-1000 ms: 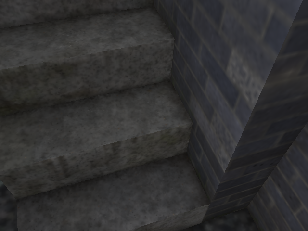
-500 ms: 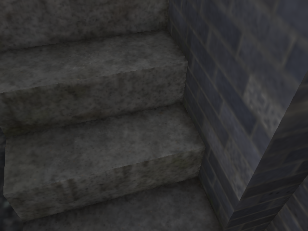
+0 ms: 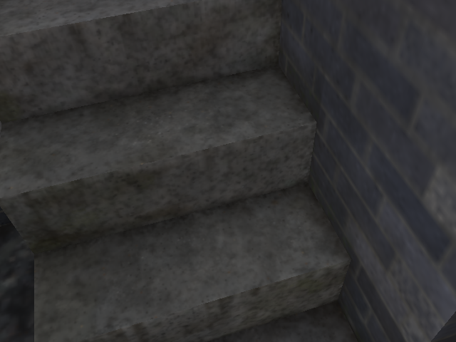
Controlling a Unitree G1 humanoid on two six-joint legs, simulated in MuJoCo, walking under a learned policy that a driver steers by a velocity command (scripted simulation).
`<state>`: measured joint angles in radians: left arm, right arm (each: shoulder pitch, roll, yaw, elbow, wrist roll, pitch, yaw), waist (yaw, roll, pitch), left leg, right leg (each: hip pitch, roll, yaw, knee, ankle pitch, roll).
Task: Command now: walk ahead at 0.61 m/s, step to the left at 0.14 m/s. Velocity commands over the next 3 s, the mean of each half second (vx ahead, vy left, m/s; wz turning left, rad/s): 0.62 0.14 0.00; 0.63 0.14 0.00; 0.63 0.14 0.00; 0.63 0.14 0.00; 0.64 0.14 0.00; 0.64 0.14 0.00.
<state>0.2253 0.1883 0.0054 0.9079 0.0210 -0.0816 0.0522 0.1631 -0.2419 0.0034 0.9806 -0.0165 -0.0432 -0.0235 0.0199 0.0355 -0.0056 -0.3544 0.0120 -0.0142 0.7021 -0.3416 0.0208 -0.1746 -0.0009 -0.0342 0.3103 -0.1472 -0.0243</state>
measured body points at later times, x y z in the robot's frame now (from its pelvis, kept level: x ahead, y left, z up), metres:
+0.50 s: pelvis +0.08 +0.06 +0.00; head +0.11 +0.07 +0.45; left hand +0.28 +0.28 -0.10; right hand +0.24 -0.16 -0.11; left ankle +0.04 +0.16 -0.75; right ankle +0.05 -0.07 -0.75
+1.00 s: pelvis +0.05 +0.03 +0.00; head +0.09 +0.02 +0.45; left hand +0.25 +0.24 -0.08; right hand +0.23 -0.20 -0.11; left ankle +0.04 +0.16 -0.75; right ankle +0.06 -0.07 -0.75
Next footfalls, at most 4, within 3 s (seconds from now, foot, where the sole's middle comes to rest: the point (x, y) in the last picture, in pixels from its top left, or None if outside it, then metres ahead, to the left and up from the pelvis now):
0.08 left None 0.08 0.16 -0.79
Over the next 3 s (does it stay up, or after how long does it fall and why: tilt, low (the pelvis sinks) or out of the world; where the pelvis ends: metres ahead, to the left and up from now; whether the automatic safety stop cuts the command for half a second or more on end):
stays up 0.06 0.03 0.00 its command is cut before an obstacle from the start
